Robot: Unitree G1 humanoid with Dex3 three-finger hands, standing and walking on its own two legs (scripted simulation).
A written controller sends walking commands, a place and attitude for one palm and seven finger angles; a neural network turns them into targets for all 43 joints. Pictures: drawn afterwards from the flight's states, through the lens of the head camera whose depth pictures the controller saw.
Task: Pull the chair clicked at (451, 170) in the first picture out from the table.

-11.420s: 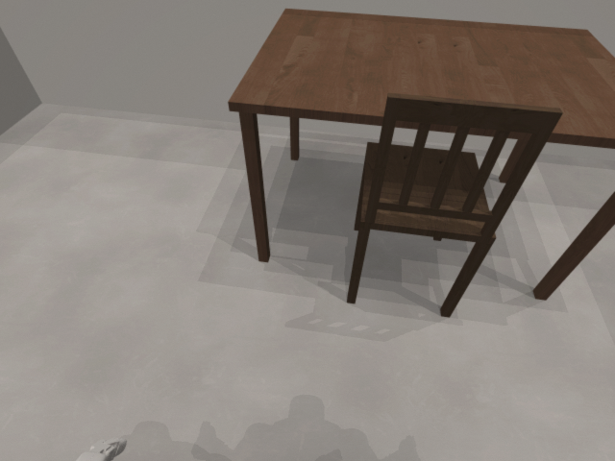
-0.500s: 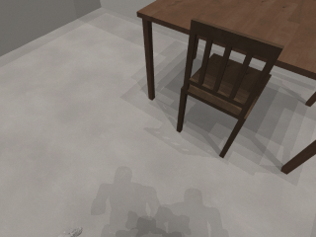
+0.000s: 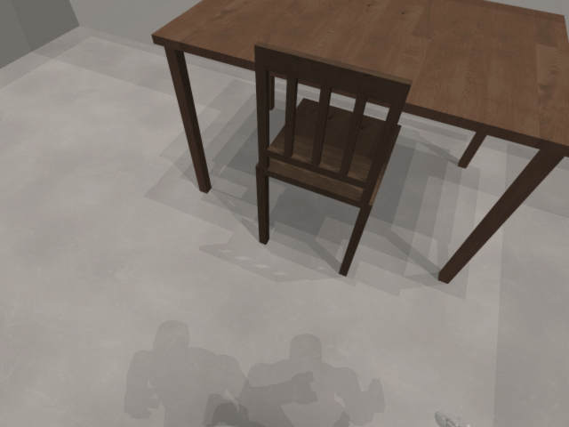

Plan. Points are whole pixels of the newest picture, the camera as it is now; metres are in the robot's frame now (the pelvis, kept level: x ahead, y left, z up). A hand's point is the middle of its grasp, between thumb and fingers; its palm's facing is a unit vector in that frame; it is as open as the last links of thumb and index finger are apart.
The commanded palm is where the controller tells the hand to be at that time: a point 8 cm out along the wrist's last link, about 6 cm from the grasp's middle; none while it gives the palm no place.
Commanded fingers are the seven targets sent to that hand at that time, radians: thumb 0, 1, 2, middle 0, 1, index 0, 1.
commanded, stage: turn to face it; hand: left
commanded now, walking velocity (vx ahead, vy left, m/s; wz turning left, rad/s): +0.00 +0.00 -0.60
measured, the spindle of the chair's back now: (320, 128) +0.82 -0.02 -0.10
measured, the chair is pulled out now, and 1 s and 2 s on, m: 0.00 0.00 0.00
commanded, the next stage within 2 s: take the last steps up to it in 0.50 s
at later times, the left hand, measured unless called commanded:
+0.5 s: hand (206, 399) +0.18 +0.14 -0.16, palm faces -0.30 -0.92 -0.27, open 7.4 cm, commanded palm none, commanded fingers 0.00 0.90 0.90 -0.20 -0.30 -0.20 -0.30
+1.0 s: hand (190, 419) +0.15 +0.17 -0.19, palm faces -0.30 -0.94 -0.16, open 7.4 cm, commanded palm none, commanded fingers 0.00 0.90 0.90 -0.20 -0.30 -0.20 -0.30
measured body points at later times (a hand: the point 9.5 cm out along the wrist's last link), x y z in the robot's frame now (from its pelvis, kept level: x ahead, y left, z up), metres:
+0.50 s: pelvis +0.01 -0.02 -0.01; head +0.04 -0.05 +0.43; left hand +0.19 +0.19 -0.14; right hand -0.06 -0.26 -0.17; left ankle +0.00 +0.12 -0.73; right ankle -0.02 -0.12 -0.74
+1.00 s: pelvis +0.09 -0.01 +0.00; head +0.09 +0.02 +0.45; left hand +0.17 +0.22 -0.17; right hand +0.02 -0.24 -0.14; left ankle +0.10 +0.07 -0.74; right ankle -0.01 -0.11 -0.70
